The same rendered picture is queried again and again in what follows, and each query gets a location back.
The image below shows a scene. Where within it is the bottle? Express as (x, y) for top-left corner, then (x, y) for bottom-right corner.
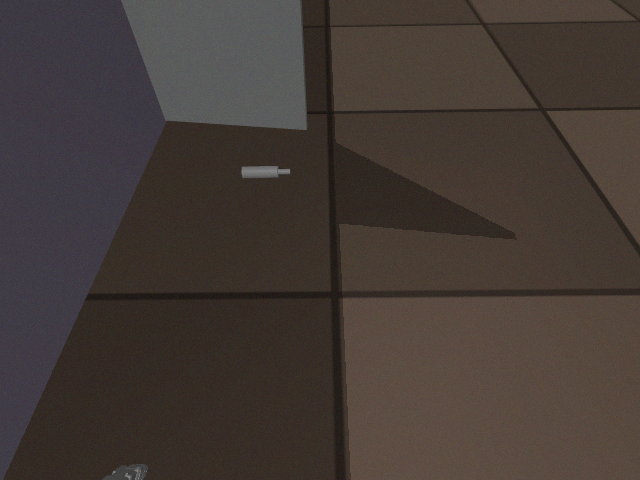
(242, 166), (290, 178)

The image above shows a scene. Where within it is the left robot hand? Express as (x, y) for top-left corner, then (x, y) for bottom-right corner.
(102, 464), (148, 480)

